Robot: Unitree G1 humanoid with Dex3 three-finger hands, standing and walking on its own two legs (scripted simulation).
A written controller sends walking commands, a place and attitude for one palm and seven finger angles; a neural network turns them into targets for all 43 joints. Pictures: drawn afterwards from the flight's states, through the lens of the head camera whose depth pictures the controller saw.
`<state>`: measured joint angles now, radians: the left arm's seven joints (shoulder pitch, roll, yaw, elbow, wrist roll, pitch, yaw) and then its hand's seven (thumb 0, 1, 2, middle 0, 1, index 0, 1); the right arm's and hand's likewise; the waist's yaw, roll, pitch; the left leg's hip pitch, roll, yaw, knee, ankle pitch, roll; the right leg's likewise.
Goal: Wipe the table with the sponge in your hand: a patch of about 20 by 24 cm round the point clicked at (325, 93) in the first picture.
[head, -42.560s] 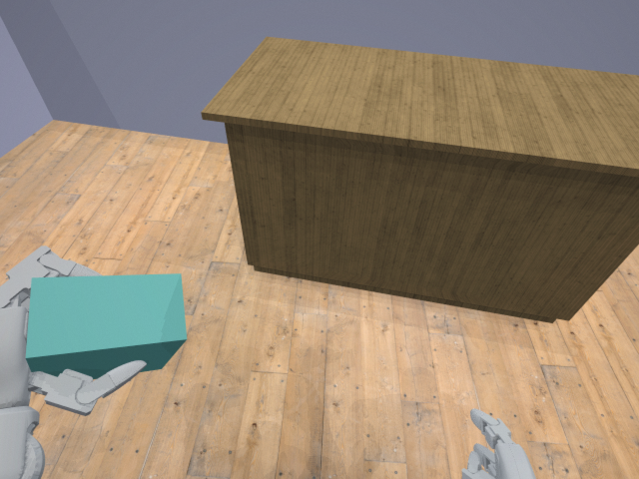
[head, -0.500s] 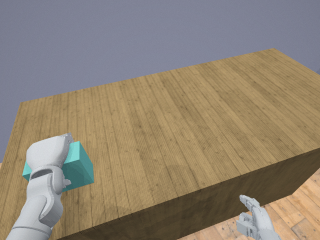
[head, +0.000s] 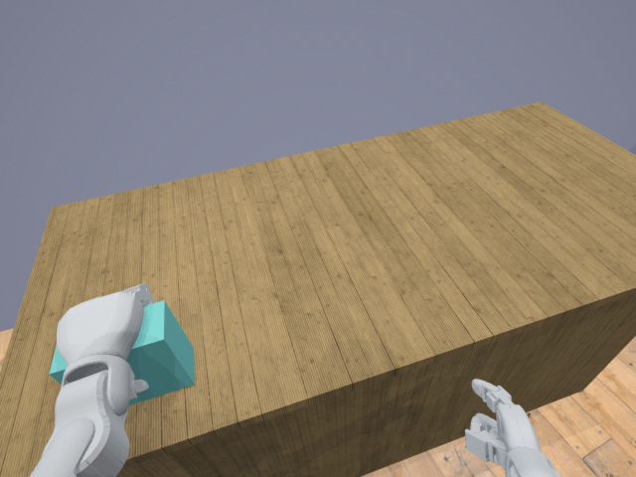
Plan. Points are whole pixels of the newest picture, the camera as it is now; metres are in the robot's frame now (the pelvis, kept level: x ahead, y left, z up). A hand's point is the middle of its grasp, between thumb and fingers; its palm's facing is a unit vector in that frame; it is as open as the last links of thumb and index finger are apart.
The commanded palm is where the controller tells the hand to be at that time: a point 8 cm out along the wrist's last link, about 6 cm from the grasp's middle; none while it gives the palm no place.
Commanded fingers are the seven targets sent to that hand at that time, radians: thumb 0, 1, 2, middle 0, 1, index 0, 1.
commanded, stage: lift the sponge slowly off the table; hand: left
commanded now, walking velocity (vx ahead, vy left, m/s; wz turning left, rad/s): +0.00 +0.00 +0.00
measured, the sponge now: (136, 365) +0.23 +0.29 +0.02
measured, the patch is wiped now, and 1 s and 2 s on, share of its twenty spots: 1.00 1.00 1.00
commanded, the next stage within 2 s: bring the sponge back beside the body in 1.98 s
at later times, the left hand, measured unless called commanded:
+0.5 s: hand (118, 354) +0.22 +0.29 +0.06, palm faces +0.00 -0.13 -0.99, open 10.2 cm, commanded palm +0.20 +0.28 +0.13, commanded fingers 0.00 0.10 1.30 -1.20 -1.60 -1.20 -1.60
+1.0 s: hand (111, 337) +0.22 +0.28 +0.10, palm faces +0.05 -0.11 -0.99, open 10.2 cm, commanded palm +0.20 +0.27 +0.17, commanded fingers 0.00 0.10 1.30 -1.20 -1.60 -1.20 -1.60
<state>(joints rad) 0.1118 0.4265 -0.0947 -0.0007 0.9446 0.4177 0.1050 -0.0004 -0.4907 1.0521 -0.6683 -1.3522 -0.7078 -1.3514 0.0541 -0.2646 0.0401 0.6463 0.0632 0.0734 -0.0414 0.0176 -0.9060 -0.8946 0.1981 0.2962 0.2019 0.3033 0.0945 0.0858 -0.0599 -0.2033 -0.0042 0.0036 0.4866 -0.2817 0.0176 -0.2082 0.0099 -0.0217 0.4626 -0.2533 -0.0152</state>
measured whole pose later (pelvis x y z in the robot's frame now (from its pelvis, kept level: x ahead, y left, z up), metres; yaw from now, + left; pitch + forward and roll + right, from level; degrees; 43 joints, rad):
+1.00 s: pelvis -0.01 -0.01 +0.01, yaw +1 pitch -4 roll +0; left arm 0.05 0.48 -0.09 -0.10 0.91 0.42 -0.02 -0.01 -0.51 1.05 -0.69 -1.34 -0.73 -1.33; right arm 0.01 -0.26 0.06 0.68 0.05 0.04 -0.06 0.02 -0.91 -0.89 0.20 0.30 0.20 0.30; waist 0.12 0.10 -0.01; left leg -0.11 0.00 -0.01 0.40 -0.22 0.01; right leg -0.11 0.01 -0.03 0.38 -0.20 -0.02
